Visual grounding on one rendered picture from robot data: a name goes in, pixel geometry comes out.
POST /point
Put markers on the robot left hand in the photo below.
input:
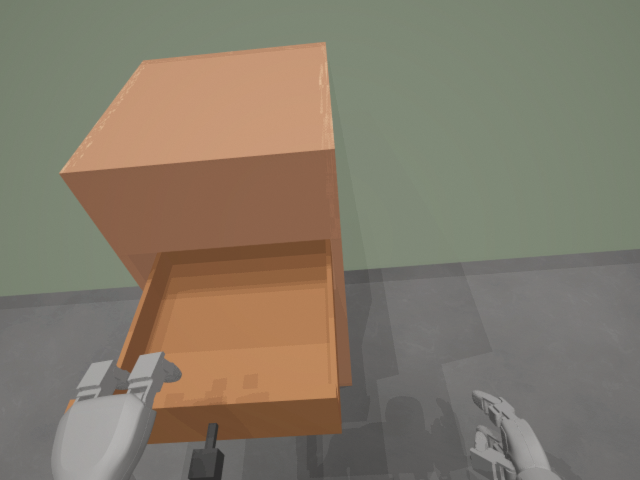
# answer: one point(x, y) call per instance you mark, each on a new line
point(103, 436)

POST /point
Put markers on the drawer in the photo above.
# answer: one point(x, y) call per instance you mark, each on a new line
point(252, 330)

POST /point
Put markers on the handle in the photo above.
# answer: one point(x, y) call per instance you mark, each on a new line
point(207, 463)

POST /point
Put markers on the cabinet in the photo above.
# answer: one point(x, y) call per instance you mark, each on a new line
point(217, 150)

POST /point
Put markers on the robot right hand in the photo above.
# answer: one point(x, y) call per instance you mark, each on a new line
point(503, 456)

